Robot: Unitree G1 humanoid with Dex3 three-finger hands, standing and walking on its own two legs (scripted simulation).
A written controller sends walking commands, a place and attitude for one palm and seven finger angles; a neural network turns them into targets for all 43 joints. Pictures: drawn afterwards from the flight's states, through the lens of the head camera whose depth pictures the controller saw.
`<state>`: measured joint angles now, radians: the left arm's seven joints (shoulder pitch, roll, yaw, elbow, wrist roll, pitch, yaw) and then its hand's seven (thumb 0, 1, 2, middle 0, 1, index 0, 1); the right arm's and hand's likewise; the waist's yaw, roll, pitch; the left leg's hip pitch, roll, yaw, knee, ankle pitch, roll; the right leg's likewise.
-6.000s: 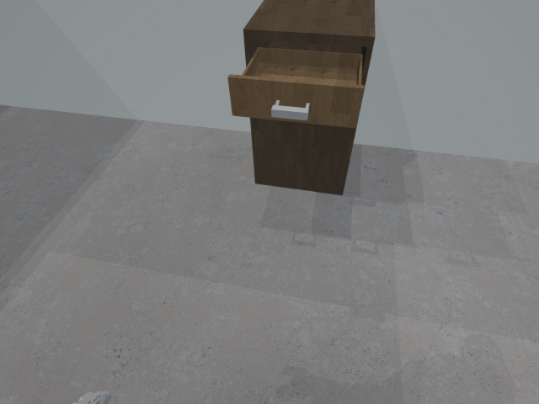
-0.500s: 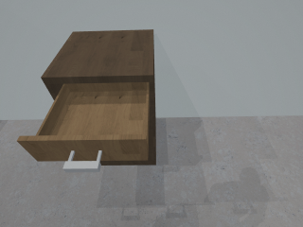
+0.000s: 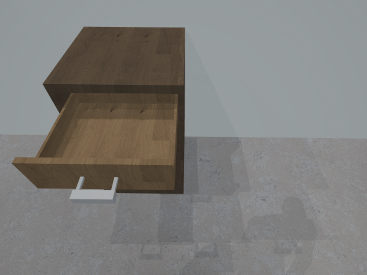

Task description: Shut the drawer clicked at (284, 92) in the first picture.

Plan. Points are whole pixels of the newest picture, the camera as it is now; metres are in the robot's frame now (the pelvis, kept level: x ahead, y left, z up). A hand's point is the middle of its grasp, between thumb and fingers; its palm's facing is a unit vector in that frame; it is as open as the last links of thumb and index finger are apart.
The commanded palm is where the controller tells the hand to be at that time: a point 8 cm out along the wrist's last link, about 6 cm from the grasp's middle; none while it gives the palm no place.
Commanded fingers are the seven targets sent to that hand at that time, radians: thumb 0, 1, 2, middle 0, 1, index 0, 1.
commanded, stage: look again from close up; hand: left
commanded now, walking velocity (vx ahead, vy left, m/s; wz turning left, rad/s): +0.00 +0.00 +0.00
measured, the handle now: (96, 188) +0.34 +0.27 -0.09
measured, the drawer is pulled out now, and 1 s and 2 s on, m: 0.29 0.29 0.29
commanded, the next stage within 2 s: raise the hand and make a fist in 0.44 s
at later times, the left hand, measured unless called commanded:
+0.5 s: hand out of the picture +0.01 +0.23 -0.17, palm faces +0.02 -0.98 -0.22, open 7.4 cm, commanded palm none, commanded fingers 0.00 0.90 0.90 -0.20 -0.30 -0.20 -0.30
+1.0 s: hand out of the picture +0.12 +0.21 -0.06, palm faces +0.14 -0.99 -0.03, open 5.8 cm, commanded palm +0.11 +0.27 -0.05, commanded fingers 0.00 0.90 0.90 -0.68 -0.82 -0.68 -0.82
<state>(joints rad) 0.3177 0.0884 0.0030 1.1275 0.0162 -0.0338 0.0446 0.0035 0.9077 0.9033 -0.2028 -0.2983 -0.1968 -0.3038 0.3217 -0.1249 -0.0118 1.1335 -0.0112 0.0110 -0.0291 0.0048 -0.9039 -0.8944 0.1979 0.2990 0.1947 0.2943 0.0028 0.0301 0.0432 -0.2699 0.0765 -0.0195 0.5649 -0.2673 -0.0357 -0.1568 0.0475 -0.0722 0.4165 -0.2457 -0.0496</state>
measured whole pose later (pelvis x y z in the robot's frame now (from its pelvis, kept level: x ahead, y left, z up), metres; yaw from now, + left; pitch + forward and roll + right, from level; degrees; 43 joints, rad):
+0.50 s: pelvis +0.01 +0.05 +0.00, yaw +0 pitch -1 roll +0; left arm 0.30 0.18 -0.01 1.08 0.02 0.00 0.03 0.00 0.91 0.90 -0.20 -0.30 -0.19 -0.30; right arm 0.28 -0.17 0.02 1.08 -0.01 -0.02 -0.02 0.01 -0.92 -0.89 0.20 0.30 0.20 0.29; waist 0.01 0.00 0.02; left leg -0.20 -0.03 0.06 0.46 -0.26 0.05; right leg -0.17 -0.05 -0.04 0.47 -0.29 0.03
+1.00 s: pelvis -0.03 +0.01 -0.09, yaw +2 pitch +13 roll -1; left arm 0.59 0.17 0.17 0.01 -0.26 -0.50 -0.28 0.01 0.90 0.90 -0.50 -0.61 -0.49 -0.62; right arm 0.11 -0.25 -0.09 0.49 0.02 -0.24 -0.03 0.01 -0.90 -0.89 0.20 0.30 0.20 0.29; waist 0.05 -0.02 -0.16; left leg -0.90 0.03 -0.02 1.17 -0.50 -0.02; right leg -0.84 -0.01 -0.10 1.17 -0.56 -0.05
